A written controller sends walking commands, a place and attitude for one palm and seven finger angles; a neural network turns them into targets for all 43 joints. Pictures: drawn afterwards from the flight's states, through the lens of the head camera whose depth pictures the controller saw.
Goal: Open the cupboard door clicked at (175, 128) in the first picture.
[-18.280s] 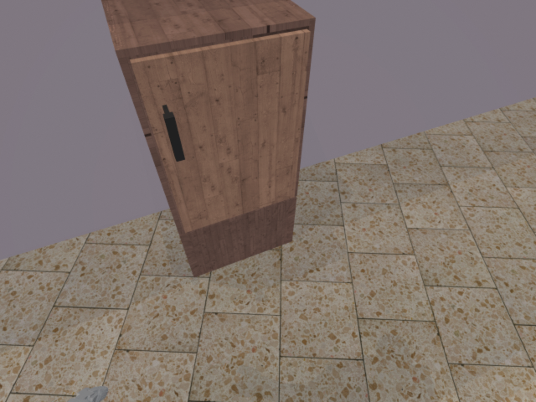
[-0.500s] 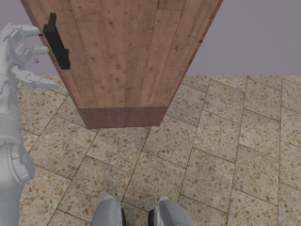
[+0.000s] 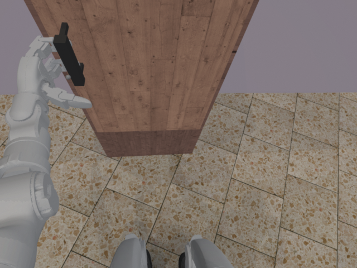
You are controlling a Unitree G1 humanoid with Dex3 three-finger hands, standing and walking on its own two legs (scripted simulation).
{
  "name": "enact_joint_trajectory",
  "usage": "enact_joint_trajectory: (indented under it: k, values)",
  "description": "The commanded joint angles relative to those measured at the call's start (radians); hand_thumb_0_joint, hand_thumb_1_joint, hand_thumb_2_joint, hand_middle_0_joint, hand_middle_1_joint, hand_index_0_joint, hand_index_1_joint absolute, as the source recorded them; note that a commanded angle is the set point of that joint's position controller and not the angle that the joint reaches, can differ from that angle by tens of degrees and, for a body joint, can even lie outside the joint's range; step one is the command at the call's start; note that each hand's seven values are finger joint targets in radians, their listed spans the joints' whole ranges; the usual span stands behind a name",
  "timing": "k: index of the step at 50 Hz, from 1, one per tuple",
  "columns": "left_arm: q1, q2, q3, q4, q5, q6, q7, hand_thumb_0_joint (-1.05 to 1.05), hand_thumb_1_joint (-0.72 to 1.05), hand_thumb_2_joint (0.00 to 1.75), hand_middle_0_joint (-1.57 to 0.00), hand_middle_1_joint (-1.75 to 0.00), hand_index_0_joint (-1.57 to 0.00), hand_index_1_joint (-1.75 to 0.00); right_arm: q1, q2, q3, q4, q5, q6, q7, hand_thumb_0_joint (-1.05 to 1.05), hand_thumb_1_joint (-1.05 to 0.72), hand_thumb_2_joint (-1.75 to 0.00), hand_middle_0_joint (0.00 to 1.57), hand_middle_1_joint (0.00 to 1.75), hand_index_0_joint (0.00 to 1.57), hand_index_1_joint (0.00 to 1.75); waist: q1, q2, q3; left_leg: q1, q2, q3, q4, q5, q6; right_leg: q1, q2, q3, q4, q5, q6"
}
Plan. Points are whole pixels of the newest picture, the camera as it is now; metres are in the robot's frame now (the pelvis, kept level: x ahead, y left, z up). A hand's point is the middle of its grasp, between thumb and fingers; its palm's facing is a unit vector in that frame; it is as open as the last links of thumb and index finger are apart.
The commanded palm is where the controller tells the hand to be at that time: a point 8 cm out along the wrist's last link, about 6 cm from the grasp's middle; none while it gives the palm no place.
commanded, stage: slide the fingers in behind the handle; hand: left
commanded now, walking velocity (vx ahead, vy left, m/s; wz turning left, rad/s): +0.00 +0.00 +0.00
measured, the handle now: (72, 56) +0.57 +0.20 +0.07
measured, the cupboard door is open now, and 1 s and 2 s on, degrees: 0 0 8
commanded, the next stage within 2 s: close the thumb around the handle in 0.74 s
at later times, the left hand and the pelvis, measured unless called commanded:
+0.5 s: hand (80, 75) +0.52 +0.17 +0.07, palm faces +0.01 -1.00 +0.00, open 14.0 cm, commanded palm +0.49 +0.22 +0.07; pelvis +0.00 -0.01 +0.00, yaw +0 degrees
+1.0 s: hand (79, 76) +0.52 +0.18 +0.06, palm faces +0.00 -1.00 +0.00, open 13.3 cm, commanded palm +0.50 +0.22 +0.07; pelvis +0.00 -0.01 +0.00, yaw +0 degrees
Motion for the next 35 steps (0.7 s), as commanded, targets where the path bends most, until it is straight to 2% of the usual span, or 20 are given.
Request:
enact_joint_trajectory:
  k: [1, 3, 5, 7, 8, 12, 14, 15, 18, 20, 22, 23, 25, 27, 28, 29, 31, 32, 33, 35]
  values:
    - [-0.450, 0.250, 0.028, -0.180, -0.009, -0.074, 0.017, 0.00, -0.50, 0.30, -0.30, -1.20, -0.30, -1.20, 0.177, -0.186, -0.062, -0.040, 0.000, -0.019, -0.014, 0.00, -0.90, -0.90, 0.20, 0.30, 0.20, 0.30, -0.020, 0.094, -0.449, 0.478, -0.009, -0.132, -0.086, 0.406, -0.024, 0.043, 0.030, 0.060, -0.103, 0.324, 0.003]
    - [-0.458, 0.253, 0.019, -0.167, -0.002, -0.066, 0.018, 0.00, -0.50, 0.30, -0.30, -1.20, -0.30, -1.20, 0.172, -0.185, -0.060, -0.040, 0.004, -0.019, -0.014, 0.00, -0.90, -0.90, 0.20, 0.30, 0.20, 0.30, -0.025, 0.094, -0.434, 0.442, -0.011, -0.120, -0.084, 0.370, -0.020, 0.051, 0.027, 0.069, -0.108, 0.314, 0.007]
    - [-0.454, 0.277, 0.033, -0.175, 0.001, -0.065, 0.018, 0.00, -0.50, 0.30, -0.30, -1.20, -0.30, -1.20, 0.173, -0.186, -0.060, -0.046, 0.004, -0.021, -0.015, 0.00, -0.90, -0.90, 0.20, 0.30, 0.20, 0.30, -0.016, 0.099, -0.446, 0.426, -0.014, -0.113, -0.085, 0.362, -0.020, 0.081, 0.026, 0.075, -0.110, 0.322, 0.007]
    - [-0.475, 0.275, 0.032, -0.219, -0.001, -0.081, 0.018, 0.00, -0.50, 0.30, -0.30, -1.20, -0.30, -1.20, 0.176, -0.184, -0.061, -0.046, 0.002, -0.025, -0.014, 0.00, -0.90, -0.90, 0.20, 0.30, 0.20, 0.30, -0.008, 0.148, -0.505, 0.481, -0.013, -0.119, -0.080, 0.413, -0.024, 0.073, 0.025, 0.073, -0.097, 0.350, 0.003]
    - [-0.465, 0.237, 0.004, -0.221, -0.002, -0.082, 0.015, 0.00, -0.50, 0.30, -0.30, -1.20, -0.30, -1.20, 0.172, -0.179, -0.062, -0.045, 0.004, -0.025, -0.013, 0.00, -0.90, -0.90, 0.20, 0.30, 0.20, 0.30, -0.011, 0.153, -0.504, 0.499, -0.011, -0.122, -0.079, 0.421, -0.027, 0.056, 0.026, 0.070, -0.097, 0.348, 0.002]
    - [-0.454, 0.231, 0.015, -0.233, -0.020, -0.085, 0.018, 0.00, -0.50, 0.30, -0.30, -1.20, -0.30, -1.20, 0.175, -0.181, -0.065, -0.039, 0.003, -0.028, -0.010, 0.00, -0.90, -0.90, 0.20, 0.30, 0.20, 0.30, -0.009, 0.128, -0.519, 0.492, -0.012, -0.117, -0.078, 0.428, -0.024, 0.085, 0.027, 0.073, -0.101, 0.371, 0.005]
    - [-0.448, 0.194, -0.014, -0.193, -0.016, -0.065, 0.022, 0.00, -0.50, 0.30, -0.30, -1.20, -0.30, -1.20, 0.174, -0.179, -0.065, -0.035, 0.006, -0.026, -0.009, 0.00, -0.90, -0.90, 0.20, 0.30, 0.20, 0.30, -0.024, 0.096, -0.467, 0.447, -0.014, -0.112, -0.079, 0.385, -0.020, 0.074, 0.027, 0.073, -0.108, 0.349, 0.009]
    - [-0.455, 0.194, -0.015, -0.171, -0.013, -0.054, 0.026, 0.00, -0.50, 0.30, -0.30, -1.20, -0.30, -1.20, 0.179, -0.178, -0.064, -0.029, 0.006, -0.027, -0.010, 0.00, -0.90, -0.90, 0.20, 0.30, 0.20, 0.30, -0.030, 0.080, -0.439, 0.424, -0.014, -0.111, -0.082, 0.366, -0.018, 0.078, 0.027, 0.073, -0.113, 0.338, 0.010]
    - [-0.485, 0.236, 0.010, -0.177, -0.003, -0.055, 0.043, 0.00, -0.50, 0.30, -0.30, -1.20, -0.30, -1.20, 0.180, -0.184, -0.063, -0.031, 0.004, -0.030, -0.014, 0.00, -0.90, -0.90, 0.20, 0.30, 0.20, 0.30, -0.025, 0.092, -0.435, 0.410, -0.017, -0.112, -0.081, 0.339, -0.017, 0.069, 0.023, 0.080, -0.113, 0.312, 0.008]
    - [-0.492, 0.244, 0.019, -0.191, -0.001, -0.066, 0.052, 0.00, -0.50, 0.30, -0.30, -1.20, -0.30, -1.20, 0.179, -0.180, -0.062, -0.033, 0.002, -0.036, -0.014, 0.00, -0.90, -0.90, 0.20, 0.30, 0.20, 0.30, -0.022, 0.102, -0.458, 0.411, -0.018, -0.108, -0.074, 0.351, -0.016, 0.082, 0.023, 0.084, -0.108, 0.327, 0.008]
    - [-0.490, 0.266, 0.035, -0.221, 0.002, -0.088, 0.053, 0.00, -0.50, 0.30, -0.30, -1.20, -0.30, -1.20, 0.178, -0.178, -0.062, -0.036, -0.001, -0.039, -0.012, 0.00, -0.90, -0.90, 0.20, 0.30, 0.20, 0.30, -0.009, 0.121, -0.511, 0.428, -0.020, -0.106, -0.064, 0.395, -0.018, 0.109, 0.024, 0.089, -0.094, 0.372, 0.007]
    - [-0.486, 0.274, 0.044, -0.222, 0.002, -0.093, 0.053, 0.00, -0.50, 0.30, -0.30, -1.20, -0.30, -1.20, 0.176, -0.175, -0.061, -0.035, -0.001, -0.040, -0.011, 0.00, -0.90, -0.90, 0.20, 0.30, 0.20, 0.30, -0.004, 0.131, -0.514, 0.427, -0.021, -0.103, -0.060, 0.405, -0.018, 0.117, 0.023, 0.090, -0.091, 0.386, 0.006]
    - [-0.438, 0.276, 0.046, -0.206, 0.003, -0.091, 0.046, 0.00, -0.50, 0.30, -0.30, -1.20, -0.30, -1.20, 0.174, -0.175, -0.060, -0.042, 0.002, -0.038, -0.009, 0.00, -0.90, -0.90, 0.20, 0.30, 0.20, 0.30, 0.001, 0.098, -0.505, 0.402, -0.022, -0.096, -0.062, 0.407, -0.017, 0.149, 0.023, 0.093, -0.092, 0.408, 0.009]
    - [-0.442, 0.255, 0.028, -0.204, 0.000, -0.084, 0.035, 0.00, -0.50, 0.30, -0.30, -1.20, -0.30, -1.20, 0.176, -0.173, -0.060, -0.042, 0.003, -0.037, -0.009, 0.00, -0.90, -0.90, 0.20, 0.30, 0.20, 0.30, -0.007, 0.105, -0.515, 0.409, -0.022, -0.094, -0.059, 0.418, -0.014, 0.150, 0.023, 0.094, -0.091, 0.429, 0.011]
    - [-0.413, 0.245, 0.021, -0.175, 0.000, -0.070, 0.027, 0.00, -0.50, 0.30, -0.30, -1.20, -0.30, -1.20, 0.176, -0.174, -0.061, -0.042, 0.006, -0.034, -0.009, 0.00, -0.90, -0.90, 0.20, 0.30, 0.20, 0.30, -0.005, 0.090, -0.491, 0.391, -0.023, -0.091, -0.062, 0.405, -0.015, 0.152, 0.024, 0.095, -0.097, 0.424, 0.011]
    - [-0.423, 0.252, 0.023, -0.175, -0.004, -0.060, 0.022, 0.00, -0.50, 0.30, -0.30, -1.20, -0.30, -1.20, 0.175, -0.178, -0.061, -0.044, 0.008, -0.033, -0.011, 0.00, -0.90, -0.90, 0.20, 0.30, 0.20, 0.30, -0.012, 0.084, -0.471, 0.381, -0.021, -0.090, -0.066, 0.388, -0.014, 0.147, 0.023, 0.095, -0.102, 0.411, 0.013]
    - [-0.418, 0.273, 0.040, -0.196, -0.014, -0.055, 0.011, 0.00, -0.50, 0.30, -0.30, -1.20, -0.30, -1.20, 0.178, -0.180, -0.061, -0.051, 0.009, -0.031, -0.014, 0.00, -0.90, -0.90, 0.20, 0.30, 0.20, 0.30, 0.000, 0.086, -0.488, 0.381, -0.026, -0.087, -0.068, 0.398, -0.011, 0.178, 0.024, 0.100, -0.102, 0.431, 0.010]
    - [-0.435, 0.263, 0.031, -0.228, -0.017, -0.059, 0.008, 0.00, -0.50, 0.30, -0.30, -1.20, -0.30, -1.20, 0.174, -0.177, -0.063, -0.050, 0.011, -0.032, -0.015, 0.00, -0.90, -0.90, 0.20, 0.30, 0.20, 0.30, 0.001, 0.110, -0.518, 0.410, -0.024, -0.090, -0.070, 0.421, -0.014, 0.174, 0.022, 0.097, -0.099, 0.445, 0.010]
    - [-0.432, 0.217, 0.003, -0.220, -0.023, -0.057, 0.004, 0.00, -0.50, 0.30, -0.30, -1.20, -0.30, -1.20, 0.171, -0.171, -0.063, -0.048, 0.011, -0.034, -0.013, 0.00, -0.90, -0.90, 0.20, 0.30, 0.20, 0.30, -0.006, 0.108, -0.507, 0.420, -0.024, -0.090, -0.068, 0.420, -0.014, 0.156, 0.024, 0.094, -0.103, 0.439, 0.010]
    - [-0.439, 0.209, 0.000, -0.209, -0.028, -0.062, 0.005, 0.00, -0.50, 0.30, -0.30, -1.20, -0.30, -1.20, 0.174, -0.175, -0.066, -0.036, 0.010, -0.036, -0.013, 0.00, -0.90, -0.90, 0.20, 0.30, 0.20, 0.30, -0.019, 0.088, -0.466, 0.428, -0.017, -0.099, -0.072, 0.406, -0.016, 0.115, 0.027, 0.084, -0.109, 0.400, 0.010]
